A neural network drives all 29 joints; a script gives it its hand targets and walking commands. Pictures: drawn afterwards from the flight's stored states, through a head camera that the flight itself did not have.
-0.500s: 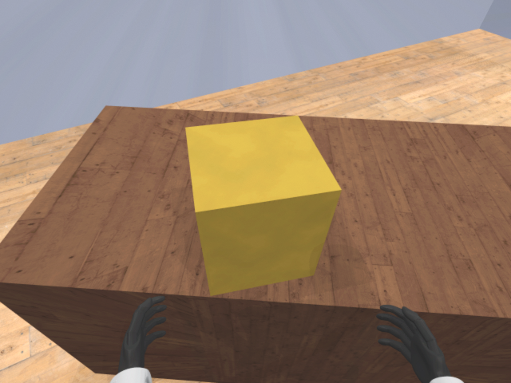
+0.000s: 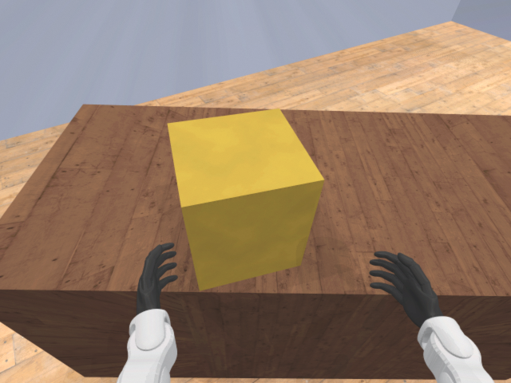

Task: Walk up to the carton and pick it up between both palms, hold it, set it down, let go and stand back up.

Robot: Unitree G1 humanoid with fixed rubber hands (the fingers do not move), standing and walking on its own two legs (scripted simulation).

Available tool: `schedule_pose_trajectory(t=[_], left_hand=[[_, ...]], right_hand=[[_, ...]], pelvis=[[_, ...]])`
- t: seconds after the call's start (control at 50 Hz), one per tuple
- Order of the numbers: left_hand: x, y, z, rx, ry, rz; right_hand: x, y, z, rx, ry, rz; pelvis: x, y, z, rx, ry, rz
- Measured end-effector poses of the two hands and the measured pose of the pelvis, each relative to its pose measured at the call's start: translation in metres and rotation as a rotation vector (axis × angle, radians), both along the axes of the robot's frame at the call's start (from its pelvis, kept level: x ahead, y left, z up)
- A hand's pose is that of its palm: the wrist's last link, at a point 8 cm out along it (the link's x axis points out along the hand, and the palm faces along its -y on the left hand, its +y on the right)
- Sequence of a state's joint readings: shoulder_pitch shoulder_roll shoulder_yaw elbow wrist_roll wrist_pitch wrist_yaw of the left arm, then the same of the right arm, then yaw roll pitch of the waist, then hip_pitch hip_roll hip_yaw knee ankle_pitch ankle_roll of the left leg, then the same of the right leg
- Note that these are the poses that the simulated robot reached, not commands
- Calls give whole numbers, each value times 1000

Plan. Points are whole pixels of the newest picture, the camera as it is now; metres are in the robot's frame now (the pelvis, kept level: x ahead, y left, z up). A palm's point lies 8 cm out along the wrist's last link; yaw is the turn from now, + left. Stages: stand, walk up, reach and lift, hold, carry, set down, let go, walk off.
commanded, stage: reach and lift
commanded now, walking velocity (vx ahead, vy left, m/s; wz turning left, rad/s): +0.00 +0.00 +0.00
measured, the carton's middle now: (239, 200) +0.43 +0.09 +0.03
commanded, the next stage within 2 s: none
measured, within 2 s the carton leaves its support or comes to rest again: neither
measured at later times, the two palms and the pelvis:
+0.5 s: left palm (141, 254) +0.26 +0.21 +0.08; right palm (406, 242) +0.33 -0.19 +0.07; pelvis -0.02 -0.01 +0.00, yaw +0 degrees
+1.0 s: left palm (125, 213) +0.30 +0.24 +0.13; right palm (393, 186) +0.40 -0.16 +0.13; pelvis -0.02 -0.01 +0.00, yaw +2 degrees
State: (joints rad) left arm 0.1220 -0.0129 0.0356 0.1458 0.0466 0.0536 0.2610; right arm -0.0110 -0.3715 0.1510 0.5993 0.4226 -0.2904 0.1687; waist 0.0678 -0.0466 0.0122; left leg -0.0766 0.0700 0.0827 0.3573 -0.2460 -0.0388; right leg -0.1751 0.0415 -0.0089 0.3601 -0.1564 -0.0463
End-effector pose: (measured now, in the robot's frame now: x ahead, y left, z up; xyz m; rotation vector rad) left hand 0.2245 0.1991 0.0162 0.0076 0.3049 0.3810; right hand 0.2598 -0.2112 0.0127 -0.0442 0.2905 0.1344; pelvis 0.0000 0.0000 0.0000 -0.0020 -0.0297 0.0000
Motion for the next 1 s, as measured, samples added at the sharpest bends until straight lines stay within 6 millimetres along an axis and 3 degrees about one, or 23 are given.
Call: schedule_pose_trajectory(t=[0.36,0.54,0.86,1.0], left_hand=[[25,9,39,-35,27,27],[42,16,71,-45,18,12],[60,34,95,-60,25,29],[71,36,116,-47,-8,16]], right_hand=[[50,17,38,27,-8,13],[79,25,63,30,-21,15],[123,42,97,28,-22,45],[140,50,115,32,-45,50]], pelvis=[[-21,-10,1,16,25,2],[-18,-13,1,12,30,11],[-15,-14,0,6,59,37],[-15,-12,0,2,75,42]])
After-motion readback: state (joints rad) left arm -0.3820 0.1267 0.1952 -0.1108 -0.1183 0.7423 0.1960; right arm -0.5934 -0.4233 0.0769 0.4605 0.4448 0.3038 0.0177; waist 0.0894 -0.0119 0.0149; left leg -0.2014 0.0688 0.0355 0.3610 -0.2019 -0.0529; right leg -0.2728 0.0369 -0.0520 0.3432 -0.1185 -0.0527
